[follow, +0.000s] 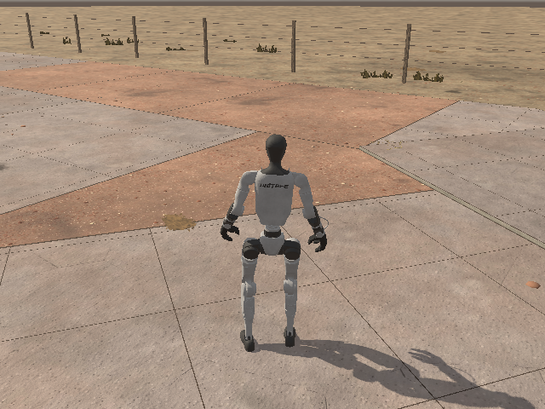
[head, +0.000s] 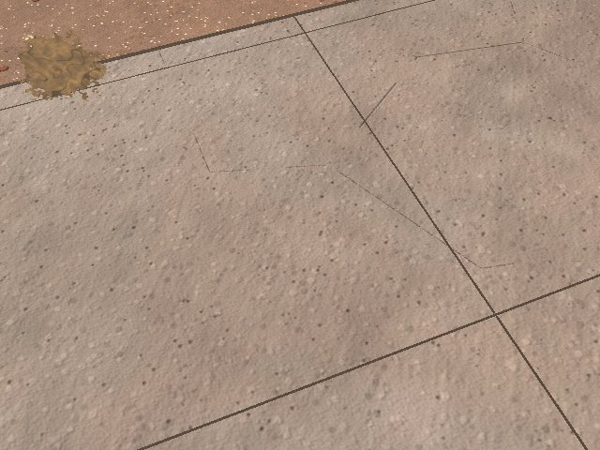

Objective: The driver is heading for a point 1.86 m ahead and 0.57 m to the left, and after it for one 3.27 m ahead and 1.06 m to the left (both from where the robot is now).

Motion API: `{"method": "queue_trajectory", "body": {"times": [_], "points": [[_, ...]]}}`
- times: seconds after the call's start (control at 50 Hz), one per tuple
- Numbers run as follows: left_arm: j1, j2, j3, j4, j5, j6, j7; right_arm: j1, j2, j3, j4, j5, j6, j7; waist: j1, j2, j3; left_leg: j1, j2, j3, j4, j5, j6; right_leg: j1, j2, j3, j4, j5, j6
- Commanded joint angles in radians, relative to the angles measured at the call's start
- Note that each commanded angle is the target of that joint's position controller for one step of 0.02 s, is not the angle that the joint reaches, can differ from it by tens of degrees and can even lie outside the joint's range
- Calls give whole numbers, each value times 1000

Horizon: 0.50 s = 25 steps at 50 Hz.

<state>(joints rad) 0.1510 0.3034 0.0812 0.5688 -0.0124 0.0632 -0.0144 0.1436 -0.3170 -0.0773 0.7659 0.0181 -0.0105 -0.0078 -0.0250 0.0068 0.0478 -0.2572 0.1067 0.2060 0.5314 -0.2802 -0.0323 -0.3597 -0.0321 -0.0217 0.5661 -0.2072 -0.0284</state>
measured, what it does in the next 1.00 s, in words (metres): steps on the spot: left foot, then left foot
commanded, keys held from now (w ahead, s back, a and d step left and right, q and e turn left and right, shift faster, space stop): e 0.16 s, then q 0.84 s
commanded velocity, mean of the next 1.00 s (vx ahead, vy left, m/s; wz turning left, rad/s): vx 0.01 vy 0.00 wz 0.13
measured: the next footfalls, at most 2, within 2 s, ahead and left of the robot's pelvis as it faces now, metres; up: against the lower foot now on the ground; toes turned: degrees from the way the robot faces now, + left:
left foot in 0.38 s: +0.09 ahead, +0.13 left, +0.00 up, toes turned -6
left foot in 0.92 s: +0.04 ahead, +0.15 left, +0.00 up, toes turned +13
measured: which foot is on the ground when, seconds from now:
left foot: down 0.00-0.00, up 0.02-0.36, down 0.38-0.62, up 0.64-0.90, down 0.92-1.00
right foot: down 0.00-0.92, up 0.94-1.00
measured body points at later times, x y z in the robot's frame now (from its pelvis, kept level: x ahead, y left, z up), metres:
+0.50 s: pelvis +0.03 +0.00 +0.00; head +0.04 +0.01 +0.45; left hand +0.22 +0.23 -0.10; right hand +0.13 -0.28 -0.11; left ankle +0.05 +0.13 -0.73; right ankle +0.04 -0.11 -0.73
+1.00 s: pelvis +0.01 +0.05 +0.00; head +0.04 +0.09 +0.44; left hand +0.10 +0.36 -0.11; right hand +0.23 -0.18 -0.08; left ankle +0.00 +0.14 -0.73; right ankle +0.02 -0.10 -0.67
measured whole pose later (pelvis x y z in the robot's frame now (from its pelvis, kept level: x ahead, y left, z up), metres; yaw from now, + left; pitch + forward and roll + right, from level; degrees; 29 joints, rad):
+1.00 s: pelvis +0.01 +0.05 +0.00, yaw +13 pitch +3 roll -1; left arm 0.15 0.31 0.10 0.68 0.01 0.02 0.04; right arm 0.18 -0.29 -0.07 0.62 -0.01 0.03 0.02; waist 0.00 -0.04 0.04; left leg -0.36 -0.02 0.00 0.63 -0.32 0.06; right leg -0.49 -0.06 -0.02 1.04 -0.54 0.06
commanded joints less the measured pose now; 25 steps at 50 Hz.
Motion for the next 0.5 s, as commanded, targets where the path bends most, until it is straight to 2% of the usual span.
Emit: {"method": "queue_trajectory", "body": {"times": [0.02,0.04,0.06,0.08,0.1,0.12,0.16,0.22,0.26,0.3,0.34,0.36,0.38,0.4,0.42,0.44,0.46,0.5], "points": [[116,296,84,-73,20,-18,28,13,-51,-2,-96,-55,-8,4,20,-351,-160,-387,-67,-25,462,-363,-46,418,-325,515,-169,633,-285],[160,242,70,-66,36,-40,19,-69,-94,-15,-104,-42,-11,0,103,-226,-240,-430,-91,-214,639,-409,-46,390,-352,549,-189,620,-363],[131,218,58,-57,35,-58,16,-81,-110,-21,-107,-16,-8,-1,80,-170,-211,-444,-74,-250,685,-337,-31,363,-303,458,-191,580,-321],[78,192,53,-56,17,-65,20,-64,-108,-24,-91,-13,-4,-8,50,-123,-187,-446,-58,-263,661,-255,-23,332,-248,391,-184,509,-261],[35,166,43,-64,2,-62,25,-64,-116,-27,-85,-24,-1,-16,36,-107,-171,-441,-50,-270,622,-199,-24,301,-219,362,-186,472,-225],[2,160,36,-71,1,-56,30,-58,-117,-29,-83,-30,3,-18,17,-118,-169,-387,-59,-263,613,-158,-29,245,-194,335,-189,490,-214],[-9,161,35,-76,13,-49,37,-36,-95,-24,-77,-25,5,-15,3,-126,-187,-331,-88,-254,562,-110,-41,215,-166,320,-192,494,-214],[-14,125,20,-62,17,-50,44,-21,-57,-5,-56,-17,13,-9,15,-128,-210,-255,-73,-244,402,-74,-51,227,-163,278,-181,451,-206],[-15,96,5,-44,27,-51,42,-30,-36,6,-55,-16,17,-1,29,-143,-206,-156,-56,-237,299,-60,-46,180,-160,260,-183,382,-201],[-6,68,-10,-16,39,-54,32,-31,-34,11,-54,-13,19,8,42,-153,-185,-68,-51,-225,205,-50,-38,135,-162,260,-195,278,-199],[-24,67,-17,7,39,-60,21,-13,-37,11,-50,-12,17,14,22,-143,-137,15,-68,-201,56,20,-17,87,-149,253,-190,143,-175],[-17,69,-18,20,34,-64,19,-9,-43,12,-52,-18,15,16,10,-130,-111,51,-79,-193,-55,107,-1,74,-126,242,-180,79,-144],[12,77,-16,33,36,-69,21,-15,-77,9,-62,-31,12,14,21,-102,-99,67,-55,-236,-80,211,17,73,-95,233,-157,20,-99],[42,89,-11,34,47,-73,26,-23,-141,-1,-83,-36,10,9,60,-14,-93,54,20,-325,-69,394,50,68,-35,188,-83,-59,-52],[66,75,-10,28,55,-76,31,-39,-180,-15,-73,-18,10,9,98,126,-85,-4,48,-382,-80,328,113,73,44,88,-50,-89,-7],[22,81,-7,27,53,-74,41,-51,-154,-14,-83,-14,9,11,69,168,-68,-79,63,-446,-136,215,147,117,61,43,-3,-64,22],[-10,82,-1,19,44,-69,49,-51,-125,-7,-85,-19,6,10,58,183,-61,-97,71,-480,-156,178,151,126,60,33,19,-48,23],[-17,67,6,11,35,-54,57,-35,-131,-11,-93,-15,1,5,46,187,-64,-97,65,-510,-144,180,153,119,60,30,37,-40,10]]}}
